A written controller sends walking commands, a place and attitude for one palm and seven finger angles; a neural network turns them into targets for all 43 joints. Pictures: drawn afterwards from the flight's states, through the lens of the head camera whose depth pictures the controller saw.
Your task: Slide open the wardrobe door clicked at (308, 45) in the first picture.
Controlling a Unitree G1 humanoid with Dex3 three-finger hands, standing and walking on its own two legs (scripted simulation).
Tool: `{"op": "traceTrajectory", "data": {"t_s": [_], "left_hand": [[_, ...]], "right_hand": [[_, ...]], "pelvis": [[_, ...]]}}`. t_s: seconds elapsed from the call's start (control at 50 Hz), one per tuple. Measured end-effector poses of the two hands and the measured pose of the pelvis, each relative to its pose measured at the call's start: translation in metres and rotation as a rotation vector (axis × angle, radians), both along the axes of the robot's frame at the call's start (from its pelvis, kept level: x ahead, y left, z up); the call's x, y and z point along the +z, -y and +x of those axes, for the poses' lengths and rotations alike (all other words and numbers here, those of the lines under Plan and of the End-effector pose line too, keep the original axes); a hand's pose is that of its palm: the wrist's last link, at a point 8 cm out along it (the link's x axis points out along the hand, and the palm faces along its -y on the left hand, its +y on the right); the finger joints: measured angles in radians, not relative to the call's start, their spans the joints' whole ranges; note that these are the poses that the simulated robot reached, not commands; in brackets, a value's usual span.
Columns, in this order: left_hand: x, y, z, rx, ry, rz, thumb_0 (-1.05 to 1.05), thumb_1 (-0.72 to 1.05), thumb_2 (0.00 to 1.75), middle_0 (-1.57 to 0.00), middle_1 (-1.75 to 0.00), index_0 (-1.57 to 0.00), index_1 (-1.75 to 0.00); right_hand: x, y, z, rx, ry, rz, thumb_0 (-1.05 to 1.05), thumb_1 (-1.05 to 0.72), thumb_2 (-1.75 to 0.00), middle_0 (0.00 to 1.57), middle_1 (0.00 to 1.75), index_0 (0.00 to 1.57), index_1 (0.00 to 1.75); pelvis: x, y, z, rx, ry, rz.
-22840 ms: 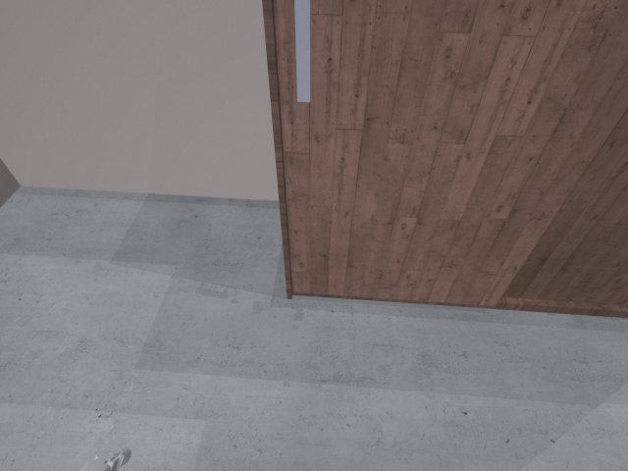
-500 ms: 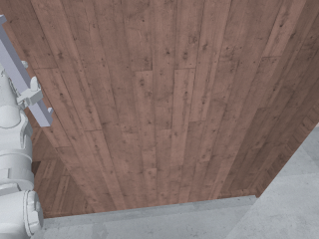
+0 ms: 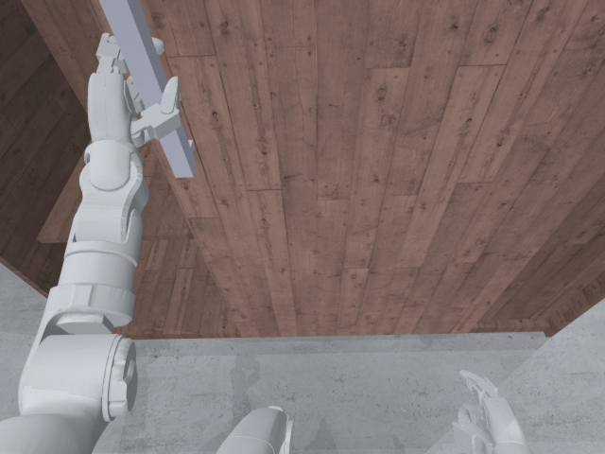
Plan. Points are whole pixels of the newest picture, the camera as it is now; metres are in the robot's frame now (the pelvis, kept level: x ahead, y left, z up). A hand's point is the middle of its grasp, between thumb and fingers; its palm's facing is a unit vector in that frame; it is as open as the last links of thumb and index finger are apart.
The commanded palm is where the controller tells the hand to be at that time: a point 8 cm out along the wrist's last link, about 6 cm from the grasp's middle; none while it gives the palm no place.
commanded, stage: stop walking and hold the door there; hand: left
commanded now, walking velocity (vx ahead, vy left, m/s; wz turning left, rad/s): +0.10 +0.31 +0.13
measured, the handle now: (156, 75) +0.49 +0.22 +0.24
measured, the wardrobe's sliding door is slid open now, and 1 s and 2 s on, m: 0.45 0.45 0.45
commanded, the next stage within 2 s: loosen the grip on the handle in 1.16 s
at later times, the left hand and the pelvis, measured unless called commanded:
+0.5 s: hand (164, 110) +0.44 +0.19 +0.22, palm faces -0.01 -1.00 -0.08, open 6.9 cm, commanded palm +0.42 +0.23 +0.21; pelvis -0.01 +0.11 +0.00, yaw +3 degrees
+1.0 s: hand (169, 110) +0.44 +0.19 +0.22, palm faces +0.11 -0.98 -0.14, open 6.9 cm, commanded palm +0.42 +0.21 +0.21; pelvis +0.00 +0.07 +0.00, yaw +4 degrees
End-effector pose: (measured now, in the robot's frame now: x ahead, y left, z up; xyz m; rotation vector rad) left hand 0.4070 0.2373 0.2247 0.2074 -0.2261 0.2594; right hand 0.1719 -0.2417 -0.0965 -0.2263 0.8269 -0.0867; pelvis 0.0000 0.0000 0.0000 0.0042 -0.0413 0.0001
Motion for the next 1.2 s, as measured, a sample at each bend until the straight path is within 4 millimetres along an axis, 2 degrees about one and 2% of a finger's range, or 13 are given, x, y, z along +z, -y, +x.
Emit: {"op": "traceTrajectory", "data": {"t_s": [0.08,0.12,0.16,0.28,0.34,0.4,0.56,0.7,0.78,0.88,1.02,1.2], "left_hand": [[0.000,-0.006,0.006,-0.111,0.036,0.014,-0.11,0.60,0.78,-0.45,-1.40,-0.21,-1.34],[-0.002,-0.009,0.009,-0.168,0.069,0.003,-0.11,0.58,0.78,-0.45,-1.40,-0.23,-1.36],[-0.004,-0.011,0.010,-0.202,0.091,-0.004,-0.12,0.58,0.78,-0.45,-1.40,-0.23,-1.36],[-0.005,-0.007,0.009,-0.221,0.089,-0.055,-0.08,0.64,0.80,-0.46,-1.41,-0.18,-1.36],[-0.003,-0.007,0.008,-0.210,0.068,-0.038,-0.08,0.65,0.79,-0.46,-1.41,-0.16,-1.36],[-0.002,-0.009,0.008,-0.232,0.047,-0.051,-0.06,0.65,0.76,-0.46,-1.41,-0.18,-1.37],[-0.002,-0.011,0.009,-0.319,0.038,-0.100,-0.03,0.67,0.73,-0.44,-1.41,-0.16,-1.35],[0.000,-0.011,0.008,-0.319,0.006,-0.100,-0.01,0.68,0.73,-0.39,-1.41,-0.16,-1.35],[0.001,-0.010,0.006,-0.288,-0.001,-0.081,-0.02,0.68,0.75,-0.40,-1.41,-0.14,-1.37],[0.001,-0.005,0.004,-0.204,0.001,-0.034,-0.05,0.67,0.80,-0.43,-1.41,-0.11,-1.38],[0.003,-0.002,0.002,-0.163,-0.024,-0.044,-0.03,0.68,0.82,-0.42,-1.40,-0.11,-1.37],[0.003,0.001,0.001,-0.128,-0.034,-0.042,-0.02,0.70,0.84,-0.38,-1.40,-0.09,-1.35]], "right_hand": [[-0.003,-0.029,-0.014,-0.024,-0.057,-0.026,0.01,-0.90,-0.89,0.20,0.30,0.20,0.30],[-0.012,-0.042,-0.017,-0.041,-0.049,-0.054,0.01,-0.90,-0.89,0.20,0.30,0.20,0.30],[-0.022,-0.058,-0.020,-0.074,-0.047,-0.044,0.01,-0.90,-0.90,0.20,0.30,0.20,0.30],[-0.035,-0.115,-0.036,-0.025,-0.111,0.082,0.01,-0.90,-0.90,0.20,0.30,0.20,0.29],[-0.042,-0.131,-0.040,-0.007,-0.132,0.127,0.01,-0.90,-0.89,0.20,0.30,0.20,0.30],[-0.036,-0.138,-0.042,-0.008,-0.138,0.120,0.01,-0.90,-0.89,0.20,0.30,0.20,0.30],[-0.004,-0.135,-0.028,-0.019,-0.071,0.010,0.01,-0.90,-0.89,0.20,0.30,0.20,0.30],[0.019,-0.133,-0.017,0.021,-0.025,0.014,0.01,-0.90,-0.90,0.20,0.30,0.20,0.29],[0.018,-0.125,-0.011,0.036,-0.009,0.031,0.01,-0.90,-0.90,0.20,0.30,0.20,0.30],[0.002,-0.103,-0.004,0.036,0.004,0.055,0.01,-0.90,-0.90,0.20,0.30,0.20,0.30],[-0.005,-0.071,-0.011,-0.030,-0.030,-0.016,0.01,-0.90,-0.90,0.20,0.30,0.20,0.30],[-0.001,-0.061,-0.021,-0.022,-0.069,0.001,0.01,-0.90,-0.90,0.20,0.30,0.20,0.29]], "pelvis": [[0.001,-0.031,-0.001,0.045,0.005,0.049],[-0.011,-0.054,-0.001,0.044,-0.006,0.022],[-0.018,-0.068,-0.006,0.038,0.001,0.021],[-0.012,-0.078,-0.010,0.014,-0.019,0.033],[-0.007,-0.088,-0.011,0.032,-0.010,-0.008],[-0.001,-0.097,-0.010,0.055,-0.011,0.001],[0.005,-0.120,-0.011,0.031,-0.013,-0.013],[0.018,-0.113,-0.013,0.008,-0.018,-0.055],[0.018,-0.097,-0.012,0.001,-0.018,-0.051],[0.006,-0.073,-0.007,0.014,-0.021,-0.028],[0.005,-0.068,-0.004,0.063,-0.028,-0.011],[0.011,-0.055,0.001,0.035,-0.036,-0.012]]}}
